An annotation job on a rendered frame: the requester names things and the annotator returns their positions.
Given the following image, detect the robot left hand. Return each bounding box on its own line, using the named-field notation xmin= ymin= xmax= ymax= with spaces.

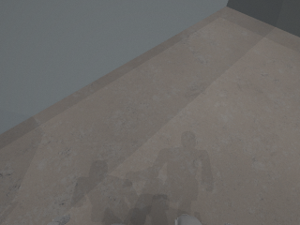
xmin=47 ymin=215 xmax=70 ymax=225

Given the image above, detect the robot right thigh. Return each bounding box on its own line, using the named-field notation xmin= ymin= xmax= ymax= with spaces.
xmin=173 ymin=215 xmax=202 ymax=225

